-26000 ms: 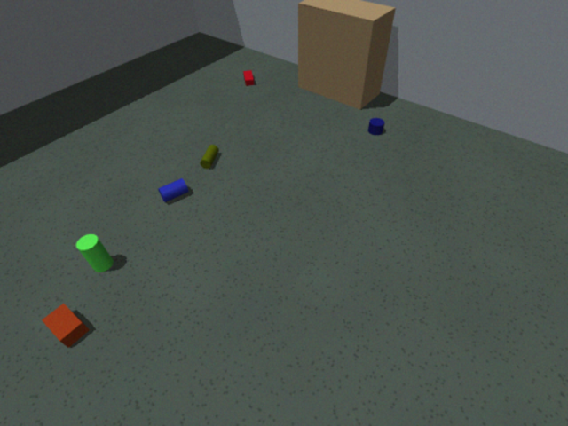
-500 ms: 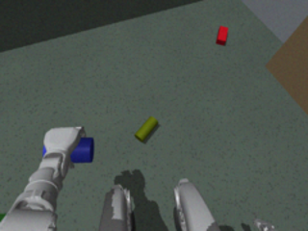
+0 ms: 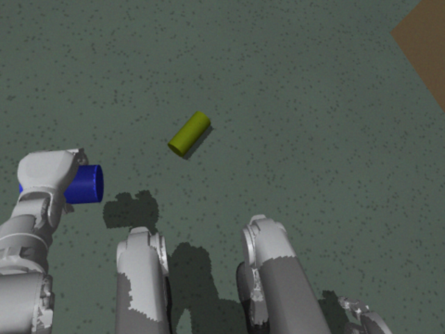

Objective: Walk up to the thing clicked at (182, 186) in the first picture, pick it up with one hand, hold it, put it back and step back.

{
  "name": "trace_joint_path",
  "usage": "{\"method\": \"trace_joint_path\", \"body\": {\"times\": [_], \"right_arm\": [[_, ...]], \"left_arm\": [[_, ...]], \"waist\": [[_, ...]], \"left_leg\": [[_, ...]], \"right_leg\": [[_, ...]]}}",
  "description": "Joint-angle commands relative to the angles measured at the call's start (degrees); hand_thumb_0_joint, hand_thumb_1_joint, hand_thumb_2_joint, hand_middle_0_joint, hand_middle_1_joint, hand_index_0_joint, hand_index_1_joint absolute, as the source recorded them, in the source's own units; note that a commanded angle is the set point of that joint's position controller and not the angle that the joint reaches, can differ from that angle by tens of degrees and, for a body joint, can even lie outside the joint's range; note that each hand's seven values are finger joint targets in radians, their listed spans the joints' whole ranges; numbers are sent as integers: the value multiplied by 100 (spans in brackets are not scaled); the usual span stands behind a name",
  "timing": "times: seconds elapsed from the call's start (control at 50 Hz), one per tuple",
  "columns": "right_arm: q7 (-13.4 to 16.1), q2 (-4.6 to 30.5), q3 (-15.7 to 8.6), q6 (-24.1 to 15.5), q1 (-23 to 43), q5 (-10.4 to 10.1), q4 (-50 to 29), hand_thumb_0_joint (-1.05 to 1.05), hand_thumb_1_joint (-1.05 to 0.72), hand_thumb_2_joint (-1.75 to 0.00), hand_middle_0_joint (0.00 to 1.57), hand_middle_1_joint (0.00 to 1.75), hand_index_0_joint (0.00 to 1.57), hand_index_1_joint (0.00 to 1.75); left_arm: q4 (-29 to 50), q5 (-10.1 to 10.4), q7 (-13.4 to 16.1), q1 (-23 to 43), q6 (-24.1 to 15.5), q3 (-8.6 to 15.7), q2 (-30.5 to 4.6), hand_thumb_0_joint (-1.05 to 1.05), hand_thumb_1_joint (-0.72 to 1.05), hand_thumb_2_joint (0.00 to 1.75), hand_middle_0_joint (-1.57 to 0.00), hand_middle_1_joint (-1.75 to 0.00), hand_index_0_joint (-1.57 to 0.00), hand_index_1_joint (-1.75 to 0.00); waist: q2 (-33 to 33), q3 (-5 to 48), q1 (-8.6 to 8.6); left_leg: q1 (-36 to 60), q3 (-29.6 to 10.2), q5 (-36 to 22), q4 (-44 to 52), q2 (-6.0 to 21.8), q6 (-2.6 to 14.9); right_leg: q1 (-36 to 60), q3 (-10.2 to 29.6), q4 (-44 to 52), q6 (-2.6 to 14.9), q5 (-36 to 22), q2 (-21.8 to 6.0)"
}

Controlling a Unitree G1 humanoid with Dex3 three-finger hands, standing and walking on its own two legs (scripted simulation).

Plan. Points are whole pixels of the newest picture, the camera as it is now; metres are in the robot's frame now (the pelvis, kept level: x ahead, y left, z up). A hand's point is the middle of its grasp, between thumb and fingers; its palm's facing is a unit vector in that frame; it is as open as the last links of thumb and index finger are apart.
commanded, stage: crouch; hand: left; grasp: from above
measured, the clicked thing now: (65, 185) +0.41 +0.29 -0.19
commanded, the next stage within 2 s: lower in 0.60 s
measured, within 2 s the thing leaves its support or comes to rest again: neither
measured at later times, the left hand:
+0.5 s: hand (75, 195) +0.40 +0.29 -0.25, palm faces -0.45 -0.04 -0.89, open 10.4 cm
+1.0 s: hand (83, 197) +0.41 +0.29 -0.30, palm faces -0.48 -0.08 -0.87, open 10.4 cm
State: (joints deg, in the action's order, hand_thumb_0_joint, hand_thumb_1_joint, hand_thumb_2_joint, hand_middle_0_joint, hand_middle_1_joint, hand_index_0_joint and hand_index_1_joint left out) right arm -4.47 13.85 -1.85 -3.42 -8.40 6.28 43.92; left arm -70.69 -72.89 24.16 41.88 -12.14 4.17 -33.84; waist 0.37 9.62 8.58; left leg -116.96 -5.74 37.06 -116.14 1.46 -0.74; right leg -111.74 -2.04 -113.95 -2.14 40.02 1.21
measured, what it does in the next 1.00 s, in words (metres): lowers itself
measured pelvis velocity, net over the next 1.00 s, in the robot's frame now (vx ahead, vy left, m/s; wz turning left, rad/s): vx -0.01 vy -0.01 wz -0.06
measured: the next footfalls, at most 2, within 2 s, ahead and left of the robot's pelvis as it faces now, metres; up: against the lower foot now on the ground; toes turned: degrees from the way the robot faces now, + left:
none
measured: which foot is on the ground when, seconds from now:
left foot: down 0.00-1.00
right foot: down 0.00-1.00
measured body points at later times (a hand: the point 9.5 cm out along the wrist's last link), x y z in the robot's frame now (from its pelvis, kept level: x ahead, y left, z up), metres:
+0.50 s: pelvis -0.01 +0.00 -0.07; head +0.22 +0.06 +0.31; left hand +0.42 +0.29 -0.20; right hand +0.05 -0.28 -0.19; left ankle +0.08 +0.13 -0.41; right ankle +0.08 -0.13 -0.41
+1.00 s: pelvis -0.01 -0.01 -0.11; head +0.23 +0.06 +0.26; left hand +0.43 +0.29 -0.25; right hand +0.05 -0.28 -0.23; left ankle +0.08 +0.13 -0.41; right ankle +0.08 -0.13 -0.41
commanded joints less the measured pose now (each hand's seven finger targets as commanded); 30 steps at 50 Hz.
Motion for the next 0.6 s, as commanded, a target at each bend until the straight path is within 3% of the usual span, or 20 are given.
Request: {"method": "trace_joint_path", "body": {"times": [0.0, 0.02, 0.04, 0.06, 0.08, 0.1, 0.12, 0.14, 0.2, 0.26, 0.28, 0.3, 0.32, 0.4, 0.44, 0.58], "right_arm": [[-49, 1277, -448, -73, -1190, 64, -147, 0, -90, -90, 20, 30, 20, 30], [-80, 1277, -442, -78, -1133, 57, -175, 0, -90, -90, 20, 30, 20, 30], [-103, 1270, -471, -62, -1121, 58, -161, 0, -90, -90, 20, 30, 20, 30], [-108, 1306, -463, -54, -1095, 47, -175, 0, -90, -90, 20, 30, 20, 30], [-120, 1269, -484, -46, -1168, 70, -128, 0, -90, -90, 20, 30, 20, 30], [-131, 1297, -458, -46, -1087, 65, -172, 0, -90, -90, 20, 30, 20, 30], [-150, 1245, -446, -43, -1147, 84, -134, 0, -90, -90, 20, 30, 20, 30], [-162, 1299, -442, -35, -1165, 82, -117, 0, -90, -90, 20, 30, 20, 30], [-184, 1338, -446, -21, -1117, 101, -70, 0, -90, -90, 20, 30, 20, 30], [-189, 1348, -409, -26, -1023, 122, -88, 0, -90, -90, 20, 30, 20, 30], [-198, 1345, -400, -34, -1012, 142, -87, 0, -90, -90, 20, 30, 20, 30], [-199, 1361, -405, -37, -1004, 148, -37, 0, -90, -90, 20, 30, 20, 30], [-204, 1366, -390, -40, -998, 144, -51, 0, -90, -90, 20, 30, 20, 30], [-203, 1360, -376, -69, -915, 158, -57, 0, -90, -90, 20, 30, 20, 30], [-199, 1390, -362, -79, -935, 177, -34, 0, -90, -90, 20, 30, 20, 30], [-173, 1393, -313, -88, -875, 170, 14, 0, -90, -90, 20, 30, 20, 30]], "left_arm": [[915, 97, 215, 1568, 26, 403, -1510, 0, 59, 95, -98, -75, -97, -76], [724, 116, 196, 1449, 52, 375, -1496, 0, 60, 94, -99, -74, -98, -74], [1076, 146, 184, 1721, 7, 397, -1577, 0, 62, 97, -102, -72, -100, -74], [700, 124, 170, 1542, 35, 378, -1519, 0, 60, 97, -100, -72, -99, -73], [1229, 129, 181, 1892, -52, 503, -1728, 0, 62, 96, -101, -73, -100, -74], [521, 125, 153, 1488, 1, 359, -1448, 0, 62, 94, -100, -73, -100, -74], [1236, 176, 172, 1994, -96, 464, -1694, 0, 62, 92, -100, -73, -99, -73], [715, 111, 171, 1637, -72, 472, -1645, 0, 61, 93, -99, -74, -99, -74], [841, 83, 190, 1783, -187, 551, -1806, 0, 56, 91, -96, -71, -96, -71], [487, 19, 232, 1805, -213, 493, -1742, 0, 56, 88, -95, -72, -95, -72], [554, -9, 264, 1926, -234, 489, -1753, 0, 57, 88, -95, -71, -95, -71], [747, -28, 295, 2181, -283, 563, -1977, 0, 55, 88, -94, -71, -94, -72], [453, -56, 325, 1965, -254, 591, -1921, 0, 55, 88, -95, -70, -95, -70], [393, -23, 387, 2138, -243, 498, -1893, 0, 55, 88, -95, -70, -94, -71], [389, -52, 410, 2199, -225, 618, -2066, 0, 58, 84, -96, -70, -96, -69], [272, 18, 395, 2298, -172, 604, -2149, 0, 51, 86, -94, -67, -92, -68]], "waist": [[1437, 4025, -116], [1443, 3879, -137], [1494, 4044, -141], [1379, 3957, -129], [1473, 4036, -110], [1352, 3744, -45], [1345, 3898, -34], [1246, 3717, -28], [1301, 3700, -75], [1245, 3428, 22], [1327, 3461, -9], [1468, 3549, -23], [1446, 3523, -56], [1402, 3523, 8], [1578, 3558, 20], [1527, 3518, 4]], "left_leg": [[3686, 309, -1583, 972, -88, 162], [3560, 291, -1544, 944, -79, 150], [3562, 293, -1576, 871, -67, 155], [3484, 262, -1486, 865, -64, 153], [3509, 253, -1596, 775, -43, 146], [3310, 259, -1424, 742, -55, 156], [3204, 298, -1526, 591, -44, 191], [3063, 308, -1374, 582, -57, 183], [2916, 308, -1241, 451, -43, 175], [2622, 304, -912, 325, -45, 179], [2655, 309, -887, 305, -43, 171], [2601, 336, -831, 254, -44, 167], [2565, 331, -805, 252, -55, 164], [2366, 371, -644, 91, -47, 189], [2443, 312, -596, 91, -46, 164], [2165, 343, -451, -117, -58, 177]], "right_leg": [[1317, -357, 1115, 400, -1670, 98], [1241, -381, 1006, 410, -1626, 98], [1242, -392, 951, 415, -1659, 142], [1153, -419, 897, 415, -1588, 141], [1130, -428, 834, 411, -1684, 153], [1052, -437, 812, 402, -1568, 152], [1144, -421, 802, 386, -1746, 189], [1118, -426, 771, 382, -1634, 170], [951, -439, 616, 393, -1529, 202], [681, -455, 486, 393, -1271, 199], [608, -450, 442, 404, -1247, 206], [587, -459, 375, 416, -1204, 220], [558, -475, 330, 420, -1170, 220], [434, -483, 232, 418, -1078, 238], [308, -517, 76, 409, -1014, 202], [122, -537, -71, 436, -899, 233]]}}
